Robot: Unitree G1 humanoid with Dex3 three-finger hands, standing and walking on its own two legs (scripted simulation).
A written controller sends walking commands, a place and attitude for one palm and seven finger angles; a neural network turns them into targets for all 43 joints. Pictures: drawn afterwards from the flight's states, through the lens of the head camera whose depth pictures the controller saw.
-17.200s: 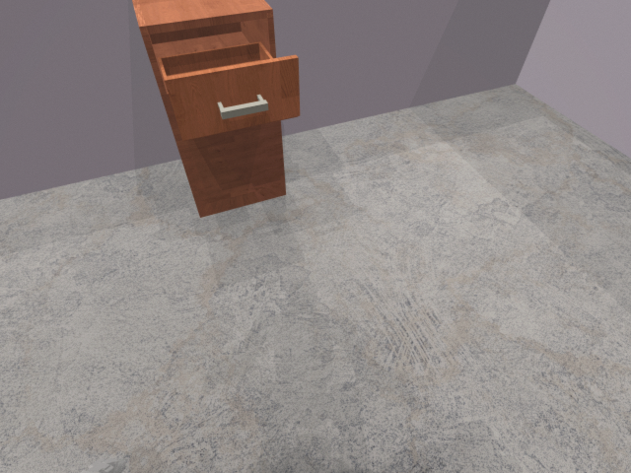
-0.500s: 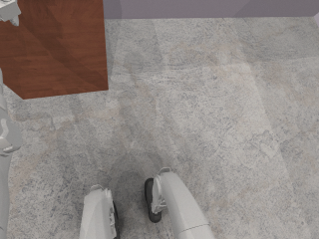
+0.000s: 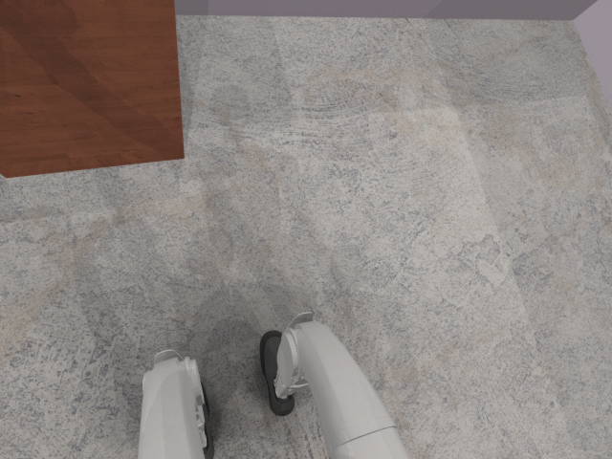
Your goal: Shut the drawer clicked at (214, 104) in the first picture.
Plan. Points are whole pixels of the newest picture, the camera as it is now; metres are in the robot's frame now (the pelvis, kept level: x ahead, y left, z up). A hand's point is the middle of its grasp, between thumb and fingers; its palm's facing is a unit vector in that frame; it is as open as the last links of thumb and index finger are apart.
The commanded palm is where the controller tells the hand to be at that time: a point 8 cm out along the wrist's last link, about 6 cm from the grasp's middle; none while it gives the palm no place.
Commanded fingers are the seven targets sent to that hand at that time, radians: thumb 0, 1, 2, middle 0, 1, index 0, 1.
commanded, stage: pull the fist back off the drawer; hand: left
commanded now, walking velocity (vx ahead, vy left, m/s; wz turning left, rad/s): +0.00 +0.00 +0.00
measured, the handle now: out of the picture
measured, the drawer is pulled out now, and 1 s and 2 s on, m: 0.00 0.00 0.00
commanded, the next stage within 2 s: draw the hand back to the body in 0.56 s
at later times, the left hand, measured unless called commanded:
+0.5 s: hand out of the picture +0.61 +0.21 +0.07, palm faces +0.07 -1.00 -0.03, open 3.2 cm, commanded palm +0.59 +0.22 +0.07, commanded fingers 0.00 0.90 0.90 -1.40 -1.60 -1.40 -1.60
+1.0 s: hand out of the picture +0.50 +0.23 +0.13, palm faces +0.09 -0.99 -0.04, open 3.3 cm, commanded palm +0.46 +0.26 +0.15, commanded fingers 0.00 0.90 0.90 -1.40 -1.60 -1.40 -1.60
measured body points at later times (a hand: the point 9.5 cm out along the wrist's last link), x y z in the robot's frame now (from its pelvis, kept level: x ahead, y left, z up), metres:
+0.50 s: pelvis +0.02 +0.01 +0.02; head +0.24 +0.05 +0.41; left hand +0.61 +0.26 +0.07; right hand -0.02 -0.24 -0.07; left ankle +0.03 +0.09 -0.58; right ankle +0.10 -0.12 -0.58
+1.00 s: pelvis +0.08 +0.00 +0.10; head +0.21 +0.03 +0.53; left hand +0.49 +0.28 +0.14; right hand +0.15 -0.25 -0.01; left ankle +0.03 +0.09 -0.58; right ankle +0.09 -0.12 -0.58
